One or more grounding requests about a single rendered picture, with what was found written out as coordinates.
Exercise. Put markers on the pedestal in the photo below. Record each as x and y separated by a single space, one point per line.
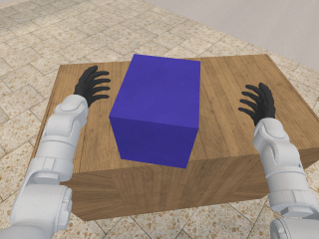
223 166

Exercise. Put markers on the carton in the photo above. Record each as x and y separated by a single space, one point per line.
155 116

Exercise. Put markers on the robot left hand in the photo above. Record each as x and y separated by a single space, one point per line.
86 85

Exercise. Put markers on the left robot upper arm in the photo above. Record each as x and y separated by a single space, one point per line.
42 210

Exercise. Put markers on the robot right forearm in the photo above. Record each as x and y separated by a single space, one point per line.
289 192

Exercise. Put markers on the right robot upper arm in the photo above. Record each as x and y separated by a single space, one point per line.
294 228

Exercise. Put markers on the robot right hand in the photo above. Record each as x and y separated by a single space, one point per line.
263 108

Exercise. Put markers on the robot left forearm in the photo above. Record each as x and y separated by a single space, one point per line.
53 162

